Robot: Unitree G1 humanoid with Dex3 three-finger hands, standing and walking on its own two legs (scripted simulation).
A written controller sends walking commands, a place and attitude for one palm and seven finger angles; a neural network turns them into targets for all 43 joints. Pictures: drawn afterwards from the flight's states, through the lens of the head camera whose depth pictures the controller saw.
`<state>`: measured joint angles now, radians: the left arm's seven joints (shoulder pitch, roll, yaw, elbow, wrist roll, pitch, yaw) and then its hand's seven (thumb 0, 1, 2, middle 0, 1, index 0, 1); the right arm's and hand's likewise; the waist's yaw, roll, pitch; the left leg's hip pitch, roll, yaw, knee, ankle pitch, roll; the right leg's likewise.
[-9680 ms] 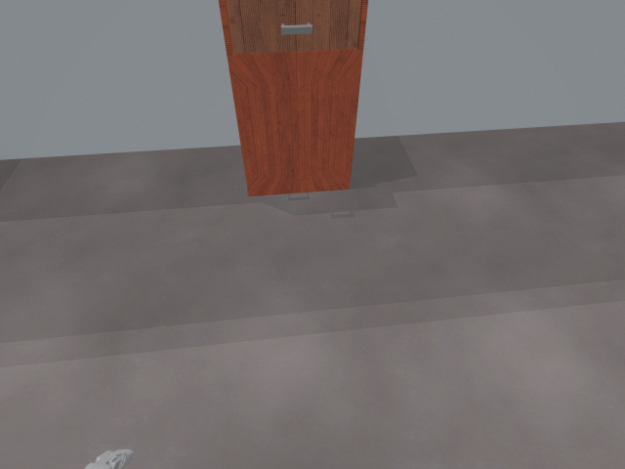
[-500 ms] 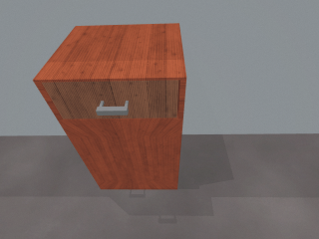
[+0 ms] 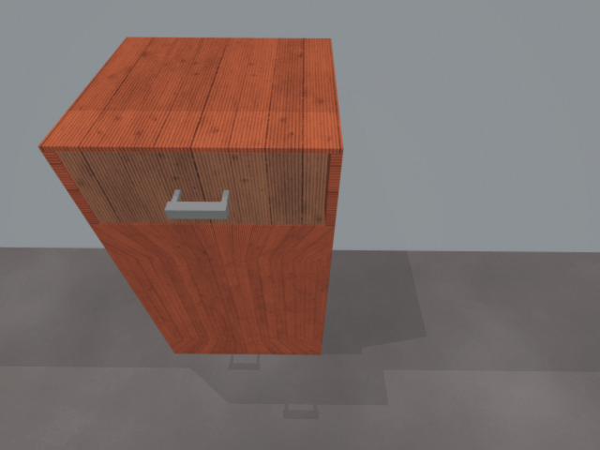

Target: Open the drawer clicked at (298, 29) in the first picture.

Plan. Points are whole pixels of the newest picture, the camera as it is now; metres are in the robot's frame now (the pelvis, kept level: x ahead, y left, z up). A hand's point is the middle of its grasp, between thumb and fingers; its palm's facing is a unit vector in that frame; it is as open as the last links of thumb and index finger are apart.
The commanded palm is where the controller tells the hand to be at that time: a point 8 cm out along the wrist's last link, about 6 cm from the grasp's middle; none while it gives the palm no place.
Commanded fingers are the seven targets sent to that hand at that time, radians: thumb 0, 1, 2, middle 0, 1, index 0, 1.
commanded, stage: look again from close up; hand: left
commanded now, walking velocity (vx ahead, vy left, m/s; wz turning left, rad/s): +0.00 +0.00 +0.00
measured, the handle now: (199, 202) +0.51 +0.22 +0.01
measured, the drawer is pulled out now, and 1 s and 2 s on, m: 0.00 0.00 0.00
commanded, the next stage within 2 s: raise the hand with hooked fingers in 0.16 s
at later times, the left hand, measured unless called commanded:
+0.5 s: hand (172, 391) +0.20 +0.19 -0.03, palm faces -0.02 -0.59 -0.81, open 7.6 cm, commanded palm +0.13 +0.20 -0.03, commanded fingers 0.00 0.60 0.77 -0.22 -0.50 -0.22 -0.50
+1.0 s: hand (162, 352) +0.23 +0.20 +0.01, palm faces +0.11 -0.08 -0.99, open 10.4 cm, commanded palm +0.19 +0.20 +0.05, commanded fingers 0.00 0.01 0.52 -0.26 -0.87 -0.26 -0.87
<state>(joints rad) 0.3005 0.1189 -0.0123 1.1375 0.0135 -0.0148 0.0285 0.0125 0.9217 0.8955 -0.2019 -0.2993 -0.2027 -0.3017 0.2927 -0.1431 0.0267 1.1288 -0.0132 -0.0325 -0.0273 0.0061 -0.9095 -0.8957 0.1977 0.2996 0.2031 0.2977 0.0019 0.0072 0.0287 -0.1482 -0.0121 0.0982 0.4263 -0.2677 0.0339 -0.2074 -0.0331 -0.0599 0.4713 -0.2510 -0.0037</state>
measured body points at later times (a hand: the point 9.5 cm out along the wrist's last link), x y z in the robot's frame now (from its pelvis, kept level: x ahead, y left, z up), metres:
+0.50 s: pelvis -0.01 -0.01 -0.01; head +0.00 -0.06 +0.43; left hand +0.20 +0.22 +0.01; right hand +0.13 -0.28 -0.13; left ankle -0.02 +0.09 -0.74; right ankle +0.00 -0.11 -0.74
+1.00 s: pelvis -0.02 -0.04 -0.03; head +0.01 -0.08 +0.42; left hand +0.22 +0.20 +0.06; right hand +0.21 -0.22 -0.13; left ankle -0.02 +0.09 -0.74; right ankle +0.00 -0.11 -0.74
